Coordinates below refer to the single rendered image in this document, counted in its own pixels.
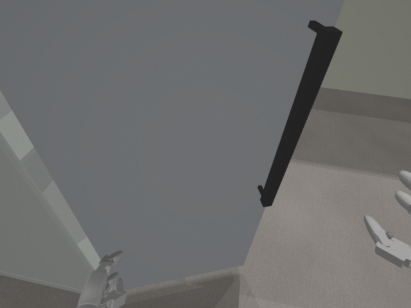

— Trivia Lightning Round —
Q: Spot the left robot hand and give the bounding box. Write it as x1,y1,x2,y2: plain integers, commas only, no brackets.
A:
77,251,127,308

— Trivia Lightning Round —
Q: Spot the fridge door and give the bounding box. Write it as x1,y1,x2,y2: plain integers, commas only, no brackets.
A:
0,0,345,290

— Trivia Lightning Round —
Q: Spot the handle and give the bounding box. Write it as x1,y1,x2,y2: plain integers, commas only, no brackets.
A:
258,21,343,207

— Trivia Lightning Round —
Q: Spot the right robot hand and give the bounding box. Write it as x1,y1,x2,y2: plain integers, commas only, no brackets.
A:
364,170,411,268

